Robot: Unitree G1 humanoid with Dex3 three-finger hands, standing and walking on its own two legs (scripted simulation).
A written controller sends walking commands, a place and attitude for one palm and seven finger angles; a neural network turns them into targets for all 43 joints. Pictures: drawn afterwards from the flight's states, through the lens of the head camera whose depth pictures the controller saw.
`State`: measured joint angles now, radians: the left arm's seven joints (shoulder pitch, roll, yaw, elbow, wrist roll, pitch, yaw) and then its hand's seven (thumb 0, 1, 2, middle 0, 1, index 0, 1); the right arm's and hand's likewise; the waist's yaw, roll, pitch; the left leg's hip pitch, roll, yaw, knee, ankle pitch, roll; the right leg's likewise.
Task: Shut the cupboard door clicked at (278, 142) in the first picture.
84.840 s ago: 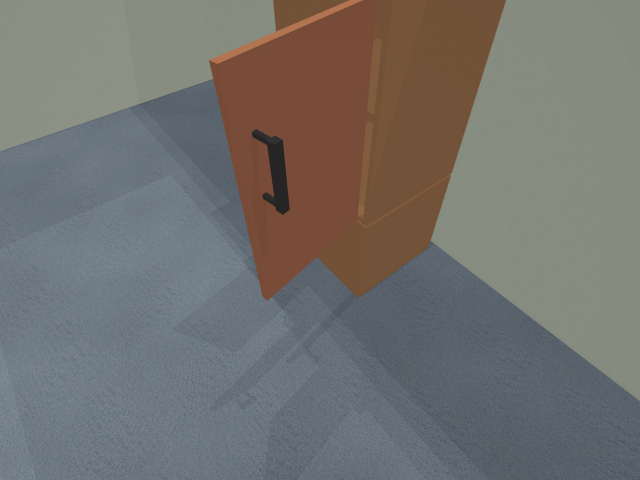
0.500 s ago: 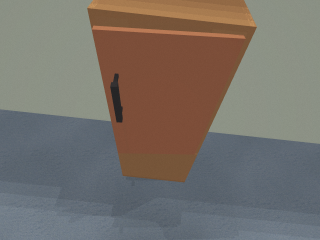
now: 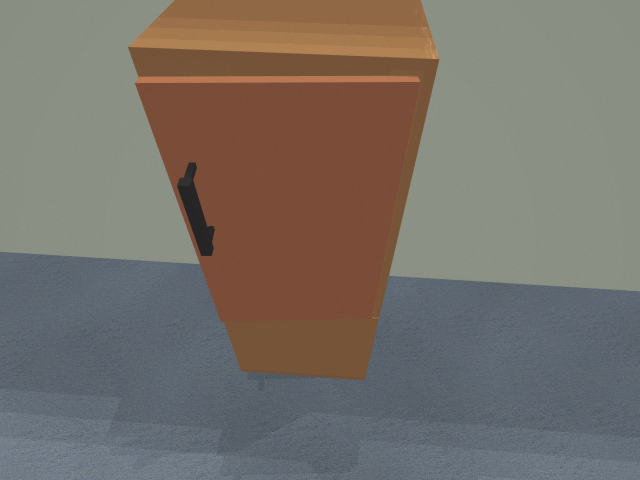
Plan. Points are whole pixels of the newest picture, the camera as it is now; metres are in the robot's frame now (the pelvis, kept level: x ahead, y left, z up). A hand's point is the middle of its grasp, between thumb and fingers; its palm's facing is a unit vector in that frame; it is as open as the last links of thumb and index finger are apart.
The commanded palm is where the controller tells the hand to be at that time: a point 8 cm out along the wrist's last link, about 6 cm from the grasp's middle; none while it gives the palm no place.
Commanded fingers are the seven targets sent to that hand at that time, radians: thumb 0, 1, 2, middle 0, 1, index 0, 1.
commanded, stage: come to a stop and stand still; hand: left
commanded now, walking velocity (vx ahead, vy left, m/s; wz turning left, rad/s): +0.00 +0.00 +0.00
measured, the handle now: (199, 211) +0.50 +0.21 +0.04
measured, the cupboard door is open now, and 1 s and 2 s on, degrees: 6 6 6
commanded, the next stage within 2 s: look again from close up in 0.14 s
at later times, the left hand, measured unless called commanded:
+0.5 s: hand out of the picture +0.01 +0.21 -0.19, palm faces +0.01 -0.98 -0.18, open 7.4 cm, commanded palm none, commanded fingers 0.00 0.90 0.90 -0.20 -0.30 -0.20 -0.30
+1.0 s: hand out of the picture -0.04 +0.25 -0.18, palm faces -0.03 -0.98 -0.20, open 7.4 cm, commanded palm none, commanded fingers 0.00 0.90 0.90 -0.20 -0.30 -0.20 -0.30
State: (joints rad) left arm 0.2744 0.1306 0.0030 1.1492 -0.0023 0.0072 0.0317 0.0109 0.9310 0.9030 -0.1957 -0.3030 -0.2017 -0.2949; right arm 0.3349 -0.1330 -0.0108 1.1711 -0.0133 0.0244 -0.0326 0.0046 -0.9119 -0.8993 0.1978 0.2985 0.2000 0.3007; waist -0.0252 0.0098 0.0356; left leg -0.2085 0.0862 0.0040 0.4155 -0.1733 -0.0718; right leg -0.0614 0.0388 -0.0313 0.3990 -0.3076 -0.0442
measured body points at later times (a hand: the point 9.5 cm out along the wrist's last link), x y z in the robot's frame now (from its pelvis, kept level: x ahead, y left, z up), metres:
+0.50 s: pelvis +0.00 +0.05 -0.01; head +0.00 +0.06 +0.44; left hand +0.01 +0.27 -0.17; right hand +0.05 -0.19 -0.15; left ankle +0.03 +0.16 -0.74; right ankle -0.06 -0.09 -0.74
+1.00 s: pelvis -0.03 +0.07 +0.00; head -0.02 +0.08 +0.45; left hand -0.03 +0.31 -0.16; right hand -0.01 -0.17 -0.15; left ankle +0.03 +0.16 -0.74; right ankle -0.06 -0.09 -0.74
